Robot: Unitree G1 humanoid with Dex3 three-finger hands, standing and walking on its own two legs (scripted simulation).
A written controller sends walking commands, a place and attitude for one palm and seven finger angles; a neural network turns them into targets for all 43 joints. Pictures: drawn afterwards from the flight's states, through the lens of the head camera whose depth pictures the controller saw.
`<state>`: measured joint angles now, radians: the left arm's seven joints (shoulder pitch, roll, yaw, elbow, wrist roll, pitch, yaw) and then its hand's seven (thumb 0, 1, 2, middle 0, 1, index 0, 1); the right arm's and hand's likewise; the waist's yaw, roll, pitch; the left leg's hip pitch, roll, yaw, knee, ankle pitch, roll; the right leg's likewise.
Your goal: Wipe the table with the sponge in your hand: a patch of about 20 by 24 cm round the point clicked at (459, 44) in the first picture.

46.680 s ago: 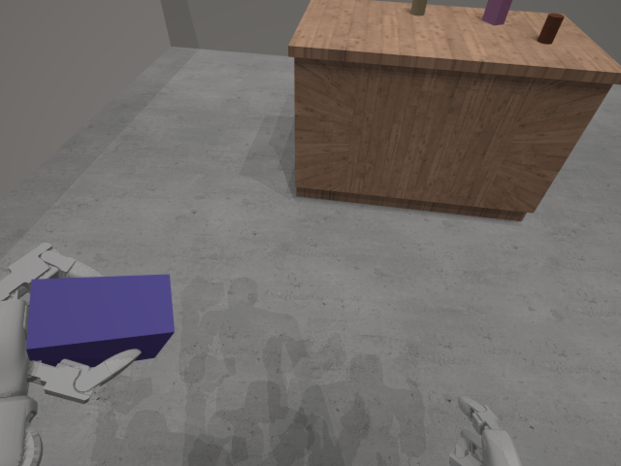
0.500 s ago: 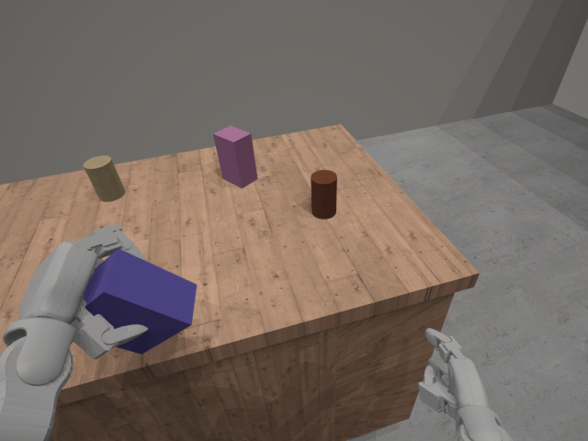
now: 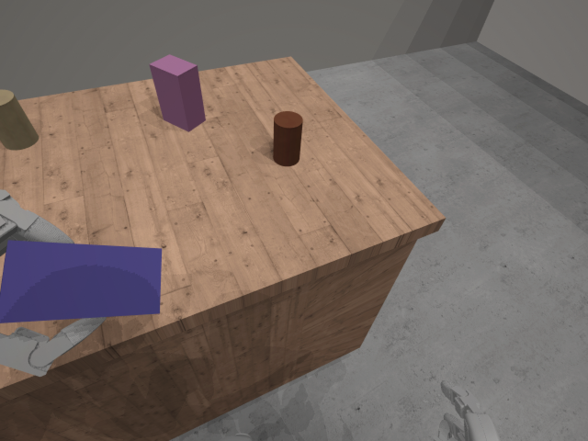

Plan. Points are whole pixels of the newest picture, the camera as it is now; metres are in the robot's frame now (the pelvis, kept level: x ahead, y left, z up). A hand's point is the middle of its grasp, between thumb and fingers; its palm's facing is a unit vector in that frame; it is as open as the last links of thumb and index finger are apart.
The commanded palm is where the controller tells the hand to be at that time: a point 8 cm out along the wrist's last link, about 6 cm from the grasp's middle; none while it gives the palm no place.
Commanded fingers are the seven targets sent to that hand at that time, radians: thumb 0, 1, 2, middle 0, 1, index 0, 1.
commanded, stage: step back with the hand held close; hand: left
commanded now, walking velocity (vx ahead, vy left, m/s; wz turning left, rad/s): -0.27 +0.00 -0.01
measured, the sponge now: (100, 285) +0.23 +0.20 +0.17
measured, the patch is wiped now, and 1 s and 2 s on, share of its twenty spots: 1.00 1.00 1.00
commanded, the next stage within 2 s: stop stepping back and stand still in 0.72 s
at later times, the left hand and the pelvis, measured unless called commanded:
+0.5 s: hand out of the picture +0.14 +0.24 +0.22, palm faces +0.45 -0.82 -0.36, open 9.8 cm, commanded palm +0.09 +0.28 +0.22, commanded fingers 0.00 0.10 1.30 -1.20 -1.60 -1.20 -1.60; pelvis -0.08 +0.00 +0.00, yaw +0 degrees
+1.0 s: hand out of the picture -0.01 +0.21 +0.22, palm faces +0.45 -0.81 -0.38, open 9.8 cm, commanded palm -0.07 +0.25 +0.22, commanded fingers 0.00 0.10 1.30 -1.20 -1.60 -1.20 -1.60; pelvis -0.23 -0.03 -0.01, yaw +0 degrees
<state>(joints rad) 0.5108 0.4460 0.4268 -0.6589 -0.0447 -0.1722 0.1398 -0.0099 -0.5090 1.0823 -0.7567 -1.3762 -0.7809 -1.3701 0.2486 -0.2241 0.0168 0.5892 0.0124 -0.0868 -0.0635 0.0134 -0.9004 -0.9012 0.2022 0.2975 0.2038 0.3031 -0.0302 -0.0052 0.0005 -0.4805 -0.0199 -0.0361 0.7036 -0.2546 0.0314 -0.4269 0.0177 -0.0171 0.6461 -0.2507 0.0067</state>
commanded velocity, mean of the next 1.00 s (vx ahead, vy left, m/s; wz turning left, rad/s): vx -0.23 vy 0.00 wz -0.01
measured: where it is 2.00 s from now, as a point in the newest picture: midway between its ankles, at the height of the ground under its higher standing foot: outside the picture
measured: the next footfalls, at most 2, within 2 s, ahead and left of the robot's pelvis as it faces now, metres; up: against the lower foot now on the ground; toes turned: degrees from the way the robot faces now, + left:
left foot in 0.32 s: +0.04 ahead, +0.12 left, +0.00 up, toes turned +2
right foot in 0.60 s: -0.05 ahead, -0.16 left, +0.00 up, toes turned -1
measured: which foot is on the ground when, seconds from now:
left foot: down 0.00-0.20, up 0.22-0.30, down 0.32-0.62, up 0.64-0.78, down 0.80-1.00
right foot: down 0.00-0.34, up 0.36-0.58, down 0.60-0.82, up 0.84-1.00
